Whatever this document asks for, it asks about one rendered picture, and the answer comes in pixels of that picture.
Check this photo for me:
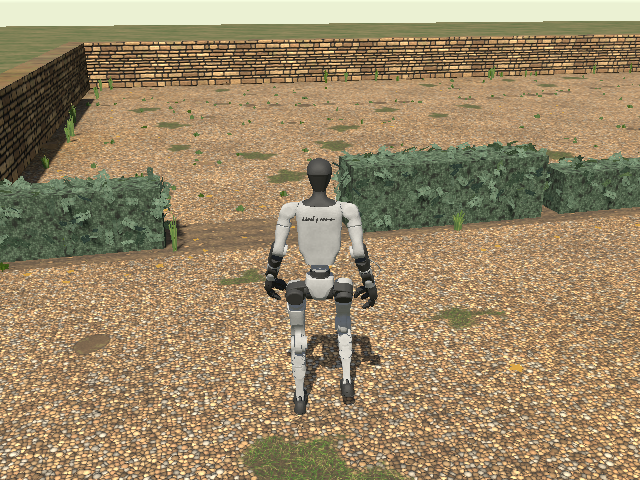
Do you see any robot right upper arm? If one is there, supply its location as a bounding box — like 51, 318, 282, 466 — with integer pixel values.
340, 202, 365, 259

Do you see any robot left forearm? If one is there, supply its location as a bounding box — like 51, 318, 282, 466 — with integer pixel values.
265, 241, 283, 281

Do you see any left robot foot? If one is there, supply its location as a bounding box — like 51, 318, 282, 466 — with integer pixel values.
293, 389, 308, 415

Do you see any robot right hand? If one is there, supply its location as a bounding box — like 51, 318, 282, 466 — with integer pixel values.
354, 285, 378, 309

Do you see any robot left hand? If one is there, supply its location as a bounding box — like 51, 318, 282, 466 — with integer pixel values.
264, 278, 287, 300

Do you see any robot right forearm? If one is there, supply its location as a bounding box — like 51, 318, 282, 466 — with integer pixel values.
355, 243, 375, 289

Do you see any robot right thigh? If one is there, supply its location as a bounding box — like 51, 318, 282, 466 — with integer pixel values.
333, 278, 353, 333

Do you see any robot left upper arm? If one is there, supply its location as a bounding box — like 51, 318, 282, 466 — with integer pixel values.
272, 202, 299, 257

